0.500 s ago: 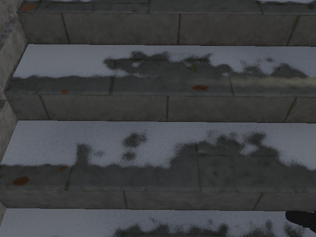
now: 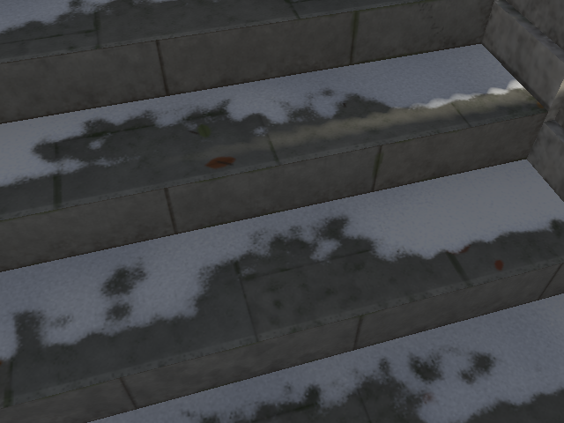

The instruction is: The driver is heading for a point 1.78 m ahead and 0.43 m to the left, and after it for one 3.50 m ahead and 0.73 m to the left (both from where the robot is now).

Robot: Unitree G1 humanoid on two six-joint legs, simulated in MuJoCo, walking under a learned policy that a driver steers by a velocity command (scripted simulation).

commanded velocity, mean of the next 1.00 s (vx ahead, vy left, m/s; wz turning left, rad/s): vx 0.15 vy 0.00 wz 0.33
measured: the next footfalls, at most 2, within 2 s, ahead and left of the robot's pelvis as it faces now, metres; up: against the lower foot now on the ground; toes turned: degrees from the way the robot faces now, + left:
left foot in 0.46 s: +0.02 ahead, +0.15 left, +0.00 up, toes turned +14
right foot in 1.00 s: +0.39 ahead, +0.05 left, +0.15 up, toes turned +18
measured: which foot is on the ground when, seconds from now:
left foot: down 0.00-0.18, up 0.20-0.44, down 0.46-1.00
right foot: down 0.00-0.46, up 0.48-0.98, down 1.00-1.00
